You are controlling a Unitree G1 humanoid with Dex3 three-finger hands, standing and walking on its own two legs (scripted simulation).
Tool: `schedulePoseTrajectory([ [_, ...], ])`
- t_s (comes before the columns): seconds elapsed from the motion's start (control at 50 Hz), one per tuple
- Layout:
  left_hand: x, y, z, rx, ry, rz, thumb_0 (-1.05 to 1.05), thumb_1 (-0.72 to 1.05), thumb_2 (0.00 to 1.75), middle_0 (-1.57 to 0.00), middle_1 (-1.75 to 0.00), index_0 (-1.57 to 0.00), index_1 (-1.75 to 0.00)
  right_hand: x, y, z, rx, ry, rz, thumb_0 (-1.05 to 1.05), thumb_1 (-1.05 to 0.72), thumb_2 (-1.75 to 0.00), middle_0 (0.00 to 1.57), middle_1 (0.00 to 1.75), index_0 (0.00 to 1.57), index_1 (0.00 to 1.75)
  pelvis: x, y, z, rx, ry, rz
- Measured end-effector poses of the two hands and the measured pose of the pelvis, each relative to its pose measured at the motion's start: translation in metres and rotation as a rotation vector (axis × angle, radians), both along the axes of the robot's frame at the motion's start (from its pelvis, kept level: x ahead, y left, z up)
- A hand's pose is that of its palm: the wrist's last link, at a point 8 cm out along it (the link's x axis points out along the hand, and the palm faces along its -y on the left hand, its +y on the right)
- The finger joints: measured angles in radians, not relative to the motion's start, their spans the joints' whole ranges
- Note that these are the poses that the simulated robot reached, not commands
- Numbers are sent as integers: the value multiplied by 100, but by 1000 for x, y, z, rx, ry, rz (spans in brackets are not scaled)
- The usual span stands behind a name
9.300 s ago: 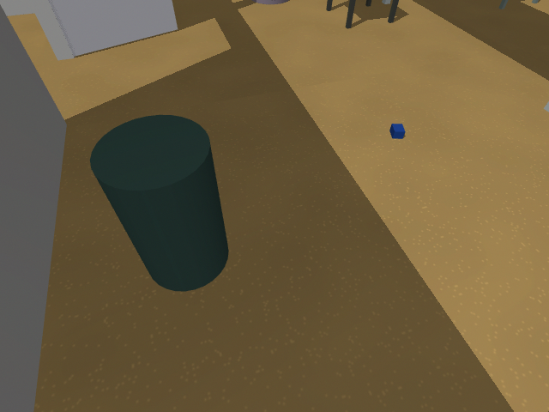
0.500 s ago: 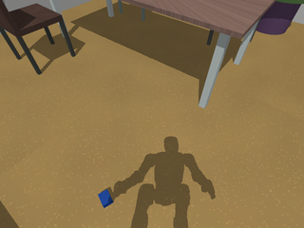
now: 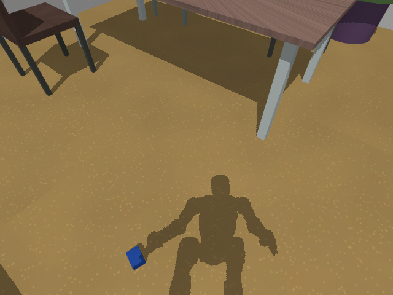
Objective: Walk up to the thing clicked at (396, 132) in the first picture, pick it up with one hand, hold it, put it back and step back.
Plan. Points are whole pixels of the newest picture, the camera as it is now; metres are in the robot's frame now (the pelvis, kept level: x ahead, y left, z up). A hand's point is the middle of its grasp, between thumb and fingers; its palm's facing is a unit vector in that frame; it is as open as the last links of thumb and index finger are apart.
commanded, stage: stand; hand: left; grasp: from above
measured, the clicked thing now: (135, 257) +0.39 +0.30 -0.76
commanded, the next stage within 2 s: rise first in 0.26 s
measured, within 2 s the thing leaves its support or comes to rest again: neither
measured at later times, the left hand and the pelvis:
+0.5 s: hand out of the picture +0.11 +0.25 -0.16, palm faces +0.03 -0.94 -0.33, open 7.8 cm; pelvis -0.02 +0.00 -0.01, yaw +1 degrees
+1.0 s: hand out of the picture +0.11 +0.27 -0.23, palm faces -0.13 -0.85 -0.51, open 14.0 cm; pelvis -0.03 +0.01 -0.08, yaw +0 degrees
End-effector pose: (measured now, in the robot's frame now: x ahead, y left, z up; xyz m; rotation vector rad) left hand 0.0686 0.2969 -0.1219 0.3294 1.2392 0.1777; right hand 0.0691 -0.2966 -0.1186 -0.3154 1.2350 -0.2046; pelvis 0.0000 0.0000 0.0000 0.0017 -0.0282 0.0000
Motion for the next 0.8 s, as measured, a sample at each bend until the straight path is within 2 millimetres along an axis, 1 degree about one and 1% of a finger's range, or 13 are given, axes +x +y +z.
schedulePoseTrajectory([
  [0.2, 1, 1, 2, 4, -7, 2, 1, 91, 89, -21, -30, -21, -30, 3, 1, 0, 2, -12, 2, 1, -90, -90, 20, 30, 20, 30, 0, 0, 0, 1, -3, 0],
  [0.38, -4, 1, 1, 4, -6, 3, 1, 91, 89, -21, -30, -21, -30, -1, 0, 0, 3, -12, -1, 1, -90, -89, 20, 30, 20, 30, -3, 0, 0, -1, -8, 0],
  [0.4, -3, 0, 2, 3, -22, 12, 1, 90, 89, -21, -31, -21, -31, 0, 1, 1, 2, -28, -8, 1, -91, -90, 20, 30, 20, 30, -3, 0, -1, -2, 4, 2],
  [0.44, 9, -3, 2, -4, -81, 33, 1, 86, 89, -22, -34, -22, -34, 3, 5, 1, 3, -84, -3, 1, -92, -90, 20, 30, 20, 30, -9, 0, -3, -4, 23, 11],
  [0.5, 31, -5, -3, -14, -118, 36, 1, 76, 88, -23, -43, -22, -43, 4, 15, -2, 19, -121, 4, 1, -93, -90, 20, 30, 20, 30, -17, 0, -8, -7, 59, 13],
  [0.56, 54, -3, -9, -7, -134, -21, 1, 61, 88, -21, -56, -21, -56, 1, 25, -6, 37, -145, -5, 1, -93, -90, 20, 30, 20, 30, -24, -2, -14, -9, 106, 9],
  [0.62, 66, 1, -12, 17, -146, -56, 1, 42, 89, -18, -70, -19, -69, -4, 32, -11, 53, -161, -22, 1, -93, -90, 20, 30, 20, 30, -25, -1, -21, -9, 138, 0],
  [0.7, 66, 5, -17, 64, -121, -82, 1, 14, 92, -15, -84, -15, -82, -7, 39, -17, 70, -177, -31, 1, -92, -89, 20, 30, 20, 30, -25, 2, -29, -12, 165, -2],
  [0.8, 54, 9, -34, 102, -71, -87, 0, -19, 95, -11, -94, -11, -94, 3, 42, -27, 75, -230, -13, 1, -91, -89, 20, 30, 20, 30, -26, 5, -44, -16, 209, -7],
])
